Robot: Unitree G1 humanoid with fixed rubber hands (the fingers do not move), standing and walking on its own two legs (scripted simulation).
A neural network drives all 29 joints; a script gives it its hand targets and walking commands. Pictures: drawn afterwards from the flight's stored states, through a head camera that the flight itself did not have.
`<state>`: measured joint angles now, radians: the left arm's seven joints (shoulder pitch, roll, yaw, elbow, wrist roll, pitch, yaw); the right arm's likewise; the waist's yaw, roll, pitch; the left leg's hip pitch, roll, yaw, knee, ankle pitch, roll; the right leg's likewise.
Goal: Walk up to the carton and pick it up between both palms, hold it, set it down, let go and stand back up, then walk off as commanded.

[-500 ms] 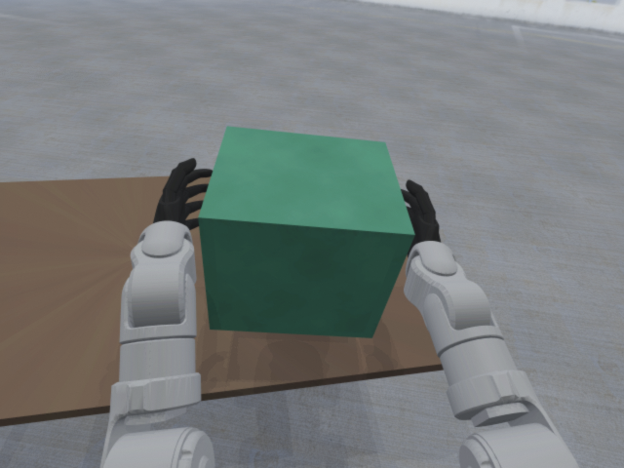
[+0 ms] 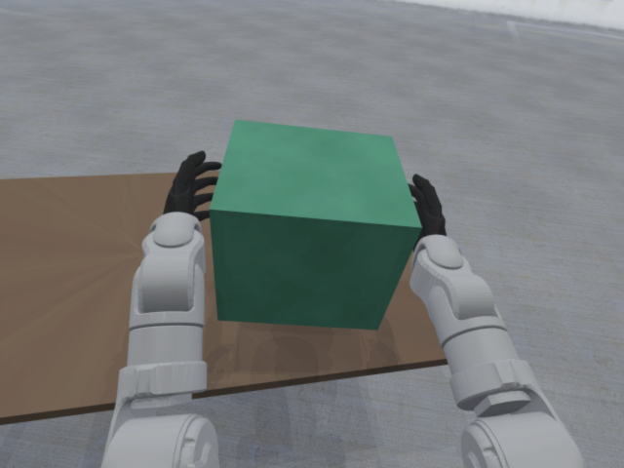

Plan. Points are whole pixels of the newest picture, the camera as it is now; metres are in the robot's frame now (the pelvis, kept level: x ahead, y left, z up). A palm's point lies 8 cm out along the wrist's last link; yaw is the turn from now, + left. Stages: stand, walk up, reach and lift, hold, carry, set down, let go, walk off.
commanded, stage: hold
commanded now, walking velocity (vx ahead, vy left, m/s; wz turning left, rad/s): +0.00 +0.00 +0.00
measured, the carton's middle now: (307, 226) +0.40 +0.01 +0.16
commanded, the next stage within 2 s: none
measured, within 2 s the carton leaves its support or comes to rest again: neither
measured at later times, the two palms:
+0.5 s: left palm (189, 216) +0.37 +0.15 +0.20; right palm (429, 239) +0.37 -0.15 +0.16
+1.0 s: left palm (187, 217) +0.37 +0.15 +0.20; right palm (429, 238) +0.36 -0.15 +0.17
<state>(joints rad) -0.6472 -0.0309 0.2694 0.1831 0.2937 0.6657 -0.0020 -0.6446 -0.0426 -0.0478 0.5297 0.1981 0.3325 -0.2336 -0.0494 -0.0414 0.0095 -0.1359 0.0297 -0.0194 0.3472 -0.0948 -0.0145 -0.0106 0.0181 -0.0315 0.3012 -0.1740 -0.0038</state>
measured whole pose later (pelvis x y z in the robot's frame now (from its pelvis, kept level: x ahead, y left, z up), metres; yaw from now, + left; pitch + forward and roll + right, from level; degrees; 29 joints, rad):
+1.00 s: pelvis +0.00 -0.01 +0.00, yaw +1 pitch -8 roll -1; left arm -0.65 -0.03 0.29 0.17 0.33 0.70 -0.04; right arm -0.65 -0.02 -0.05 0.53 0.17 0.37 -0.24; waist -0.07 -0.05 0.04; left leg -0.09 0.03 -0.03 0.34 -0.10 -0.02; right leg 0.02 0.02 -0.04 0.31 -0.19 -0.01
